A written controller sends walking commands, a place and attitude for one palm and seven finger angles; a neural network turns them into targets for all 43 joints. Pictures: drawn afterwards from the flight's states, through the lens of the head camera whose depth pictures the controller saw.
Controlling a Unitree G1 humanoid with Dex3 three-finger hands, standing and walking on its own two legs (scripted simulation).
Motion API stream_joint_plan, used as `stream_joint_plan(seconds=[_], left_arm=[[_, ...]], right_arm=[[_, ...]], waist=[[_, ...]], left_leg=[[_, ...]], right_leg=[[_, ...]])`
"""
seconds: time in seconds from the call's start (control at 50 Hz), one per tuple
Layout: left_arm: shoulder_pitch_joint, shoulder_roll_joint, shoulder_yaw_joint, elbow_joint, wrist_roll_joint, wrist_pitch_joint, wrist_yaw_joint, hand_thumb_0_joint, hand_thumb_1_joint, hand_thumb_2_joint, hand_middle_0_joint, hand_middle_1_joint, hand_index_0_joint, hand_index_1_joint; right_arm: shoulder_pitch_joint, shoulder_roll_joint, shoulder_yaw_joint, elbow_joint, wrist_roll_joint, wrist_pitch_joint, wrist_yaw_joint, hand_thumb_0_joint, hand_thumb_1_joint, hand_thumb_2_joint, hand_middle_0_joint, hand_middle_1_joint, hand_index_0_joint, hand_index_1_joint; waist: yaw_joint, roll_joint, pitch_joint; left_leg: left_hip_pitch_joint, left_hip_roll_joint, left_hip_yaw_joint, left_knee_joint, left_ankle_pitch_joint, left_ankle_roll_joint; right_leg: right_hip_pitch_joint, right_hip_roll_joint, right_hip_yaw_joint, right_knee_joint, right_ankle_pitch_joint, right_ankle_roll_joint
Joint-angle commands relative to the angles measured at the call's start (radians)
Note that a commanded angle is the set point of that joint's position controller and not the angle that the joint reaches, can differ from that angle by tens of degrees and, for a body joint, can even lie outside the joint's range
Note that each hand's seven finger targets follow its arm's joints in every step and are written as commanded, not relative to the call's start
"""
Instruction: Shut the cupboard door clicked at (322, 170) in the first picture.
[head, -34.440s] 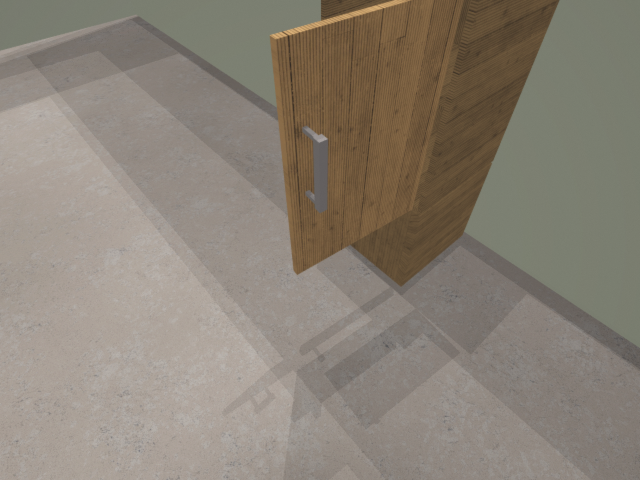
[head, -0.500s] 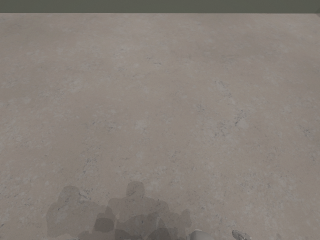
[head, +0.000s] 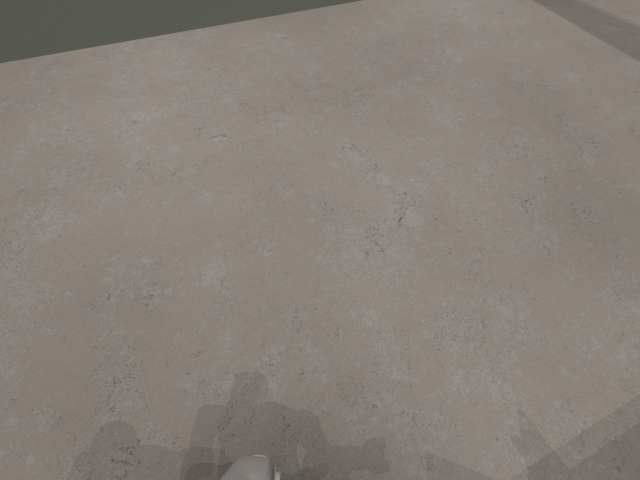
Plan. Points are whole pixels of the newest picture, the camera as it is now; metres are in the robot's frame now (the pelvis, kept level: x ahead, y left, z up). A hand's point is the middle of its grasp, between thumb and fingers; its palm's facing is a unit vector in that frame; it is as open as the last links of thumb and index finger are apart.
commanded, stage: turn to face it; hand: left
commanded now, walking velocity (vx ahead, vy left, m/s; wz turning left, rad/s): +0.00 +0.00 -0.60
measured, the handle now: out of the picture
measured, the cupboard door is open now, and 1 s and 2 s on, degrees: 58 58 58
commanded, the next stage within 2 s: none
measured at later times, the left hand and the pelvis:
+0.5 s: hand (188, 442) +0.17 +0.20 -0.15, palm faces -0.30 -0.92 -0.23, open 7.4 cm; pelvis -0.01 +0.04 +0.00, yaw -19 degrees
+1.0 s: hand (220, 454) +0.17 +0.16 -0.18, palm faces -0.51 -0.84 -0.20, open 7.4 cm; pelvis +0.01 +0.03 -0.01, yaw -35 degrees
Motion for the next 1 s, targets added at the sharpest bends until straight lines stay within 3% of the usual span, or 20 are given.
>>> stream_joint_plan(seconds=[0.0, 0.04, 0.06, 0.08, 0.1, 0.12, 0.22, 0.38, 0.46, 0.5, 0.52, 0.54, 0.56, 0.6, 0.68, 0.86, 0.92, 0.94, 0.96, 0.98], left_arm=[[-0.008, 0.227, 0.058, -0.077, 0.003, -0.009, 0.01, 0.0, 0.9, 0.9, -0.2, -0.3, -0.2, -0.3], [-0.067, 0.211, 0.055, -0.086, -0.006, -0.001, 0.007, 0.0, 0.9, 0.9, -0.2, -0.3, -0.2, -0.3], [-0.061, 0.165, 0.044, -0.104, -0.017, 0.005, 0.004, 0.0, 0.9, 0.9, -0.2, -0.3, -0.2, -0.3], [-0.045, 0.118, 0.033, -0.124, -0.025, 0.009, -0.007, 0.0, 0.9, 0.9, -0.2, -0.3, -0.2, -0.3], [-0.08, 0.152, 0.035, -0.134, -0.016, 0.013, -0.007, 0.0, 0.9, 0.9, -0.2, -0.3, -0.2, -0.3], [-0.077, 0.159, 0.042, -0.134, -0.008, 0.016, -0.014, 0.0, 0.9, 0.9, -0.2, -0.3, -0.2, -0.3], [-0.063, 0.145, 0.044, -0.104, -0.006, 0.034, -0.042, 0.0, 0.9, 0.9, -0.2, -0.3, -0.2, -0.3], [-0.175, 0.12, 0.025, -0.155, -0.007, 0.031, -0.048, 0.0, 0.9, 0.9, -0.2, -0.3, -0.2, -0.3], [-0.162, 0.119, 0.019, -0.159, -0.008, 0.021, -0.046, 0.0, 0.9, 0.9, -0.2, -0.3, -0.2, -0.3], [-0.094, 0.136, 0.024, -0.139, -0.008, 0.013, -0.043, 0.0, 0.9, 0.9, -0.2, -0.3, -0.2, -0.3], [-0.023, 0.18, 0.034, -0.118, -0.004, 0.005, -0.038, 0.0, 0.9, 0.9, -0.2, -0.3, -0.2, -0.3], [0.028, 0.296, 0.052, -0.106, 0.007, -0.013, -0.024, 0.0, 0.9, 0.9, -0.2, -0.3, -0.2, -0.3], [0.058, 0.343, 0.059, -0.094, -0.007, -0.011, -0.01, 0.0, 0.9, 0.9, -0.2, -0.3, -0.2, -0.3], [-0.023, 0.289, 0.054, -0.118, -0.007, -0.011, 0.005, 0.0, 0.9, 0.9, -0.2, -0.3, -0.2, -0.3], [-0.129, 0.223, 0.033, -0.147, -0.009, -0.018, 0.005, 0.0, 0.9, 0.9, -0.2, -0.3, -0.2, -0.3], [-0.062, 0.249, 0.052, -0.119, 0.002, -0.01, 0.0, 0.0, 0.9, 0.9, -0.2, -0.3, -0.2, -0.3], [-0.119, 0.233, 0.05, -0.123, -0.009, 0.001, -0.002, 0.0, 0.9, 0.9, -0.2, -0.3, -0.2, -0.3], [-0.116, 0.188, 0.04, -0.13, -0.016, 0.005, -0.003, 0.0, 0.9, 0.9, -0.2, -0.3, -0.2, -0.3], [-0.09, 0.135, 0.029, -0.148, -0.027, 0.007, -0.014, 0.0, 0.9, 0.9, -0.2, -0.3, -0.2, -0.3], [-0.12, 0.154, 0.029, -0.16, -0.017, 0.008, -0.017, 0.0, 0.9, 0.9, -0.2, -0.3, -0.2, -0.3]], right_arm=[[0.008, -0.056, -0.006, -0.094, 0.009, -0.037, -0.01, 0.0, -0.9, -0.9, 0.2, 0.3, 0.2, 0.3], [0.102, -0.071, -0.008, -0.067, 0.012, -0.048, -0.013, 0.0, -0.9, -0.9, 0.2, 0.3, 0.2, 0.3], [0.139, -0.136, -0.013, -0.057, 0.004, -0.061, -0.017, 0.0, -0.9, -0.9, 0.2, 0.3, 0.2, 0.3], [0.155, -0.237, -0.033, -0.072, -0.011, -0.065, -0.02, 0.0, -0.9, -0.9, 0.2, 0.3, 0.2, 0.3], [0.16, -0.252, -0.031, -0.082, -0.018, -0.055, -0.023, 0.0, -0.9, -0.9, 0.2, 0.3, 0.2, 0.3], [0.114, -0.219, -0.02, -0.101, -0.024, -0.054, -0.022, 0.0, -0.9, -0.9, 0.2, 0.3, 0.2, 0.3], [0.041, -0.156, 0.0, -0.123, -0.021, -0.056, -0.023, 0.0, -0.9, -0.9, 0.2, 0.3, 0.2, 0.3], [0.135, -0.176, -0.022, -0.082, -0.02, -0.055, -0.01, 0.0, -0.9, -0.9, 0.2, 0.3, 0.2, 0.3], [0.118, -0.2, -0.033, -0.078, -0.021, -0.05, -0.001, 0.0, -0.9, -0.9, 0.2, 0.3, 0.2, 0.3], [0.094, -0.208, -0.038, -0.079, -0.015, -0.047, 0.003, 0.0, -0.9, -0.9, 0.2, 0.3, 0.2, 0.3], [0.084, -0.194, -0.037, -0.087, -0.007, -0.046, 0.007, 0.0, -0.9, -0.9, 0.2, 0.3, 0.2, 0.3], [0.076, -0.107, -0.019, -0.119, -0.001, -0.039, 0.013, 0.0, -0.9, -0.9, 0.2, 0.3, 0.2, 0.3], [0.018, -0.107, -0.009, -0.154, -0.008, -0.028, 0.007, 0.0, -0.9, -0.9, 0.2, 0.3, 0.2, 0.3], [0.024, -0.11, -0.012, -0.141, -0.004, -0.018, 0.001, 0.0, -0.9, -0.9, 0.2, 0.3, 0.2, 0.3], [0.061, -0.114, -0.016, -0.098, -0.011, -0.017, 0.012, 0.0, -0.9, -0.9, 0.2, 0.3, 0.2, 0.3], [0.019, -0.084, -0.009, -0.131, 0.002, -0.032, 0.001, 0.0, -0.9, -0.9, 0.2, 0.3, 0.2, 0.3], [0.123, -0.095, -0.008, -0.097, 0.008, -0.045, -0.009, 0.0, -0.9, -0.9, 0.2, 0.3, 0.2, 0.3], [0.145, -0.138, -0.015, -0.091, 0.005, -0.054, -0.013, 0.0, -0.9, -0.9, 0.2, 0.3, 0.2, 0.3], [0.153, -0.235, -0.03, -0.101, -0.01, -0.062, -0.016, 0.0, -0.9, -0.9, 0.2, 0.3, 0.2, 0.3], [0.165, -0.26, -0.031, -0.11, -0.015, -0.055, -0.02, 0.0, -0.9, -0.9, 0.2, 0.3, 0.2, 0.3]], waist=[[-0.011, -0.15, -0.14], [-0.065, -0.122, -0.146], [-0.071, 0.044, -0.168], [-0.069, 0.345, -0.163], [-0.082, 0.277, -0.132], [-0.055, 0.179, -0.09], [-0.013, 0.198, -0.062], [-0.065, 0.194, -0.101], [-0.06, 0.245, -0.123], [-0.018, 0.198, -0.144], [0.017, 0.101, -0.167], [0.044, -0.241, -0.165], [0.065, -0.292, -0.143], [0.017, -0.208, -0.101], [-0.038, -0.114, -0.092], [-0.004, -0.141, -0.136], [-0.065, -0.129, -0.149], [-0.071, -0.006, -0.165], [-0.07, 0.279, -0.17], [-0.082, 0.294, -0.142]], left_leg=[[0.067, -0.023, 0.016, -0.224, 0.023, 0.005], [0.285, -0.024, 0.016, -0.457, 0.213, 0.009], [0.413, 0.101, -0.088, -0.586, 0.249, 0.036], [0.447, 0.366, -0.361, -0.645, 0.375, 0.147], [0.34, 0.451, -0.394, -0.636, 0.428, 0.233], [0.253, 0.421, -0.331, -0.651, 0.376, 0.248], [0.264, 0.267, -0.058, -0.619, 0.468, 0.186], [0.362, 0.327, 0.031, -0.575, 0.555, 0.213], [0.335, 0.344, 0.073, -0.509, 0.568, 0.197], [0.272, 0.323, 0.123, -0.407, 0.517, 0.144], [0.177, 0.275, 0.167, -0.28, 0.402, 0.091], [-0.064, 0.128, 0.236, -0.047, -0.041, 0.017], [-0.174, 0.053, 0.133, 0.152, -0.231, 0.002], [-0.227, 0.086, 0.006, 0.276, -0.101, 0.007], [-0.121, 0.075, 0.015, 0.212, 0.066, -0.018], [0.009, 0.002, 0.022, -0.155, -0.01, -0.008], [0.257, -0.016, 0.033, -0.448, 0.191, 0.004], [0.373, 0.078, -0.052, -0.573, 0.213, 0.026], [0.457, 0.321, -0.301, -0.649, 0.291, 0.121], [0.378, 0.454, -0.364, -0.649, 0.4, 0.214]], right_leg=[[0.091, -0.234, 0.265, -0.027, 0.493, -0.166], [-0.059, -0.17, 0.235, 0.037, 0.328, -0.091], [-0.177, -0.077, 0.162, 0.134, 0.127, -0.039], [-0.328, 0.047, 0.011, 0.363, -0.334, 0.029], [-0.303, 0.004, -0.011, 0.545, -0.41, 0.037], [-0.284, -0.023, -0.006, 0.638, -0.356, 0.043], [-0.305, -0.053, -0.064, 0.716, -0.179, 0.075], [-0.249, -0.081, -0.131, 0.455, -0.19, 0.074], [-0.132, -0.06, -0.169, 0.279, -0.192, 0.047], [0.016, -0.049, -0.18, 0.09, -0.035, 0.026], [0.159, -0.084, -0.13, -0.041, 0.091, 0.006], [0.289, -0.325, 0.196, -0.158, 0.303, -0.079], [0.232, -0.438, 0.334, -0.135, 0.558, -0.18], [0.153, -0.382, 0.273, -0.162, 0.33, -0.205], [0.057, -0.258, 0.136, -0.139, 0.289, -0.153], [0.081, -0.245, 0.285, -0.075, 0.337, -0.186], [-0.066, -0.181, 0.273, 0.007, 0.274, -0.103], [-0.168, -0.098, 0.213, 0.093, 0.144, -0.052], [-0.332, 0.04, 0.061, 0.292, -0.184, 0.011], [-0.339, 0.016, -0.023, 0.507, -0.381, 0.033]])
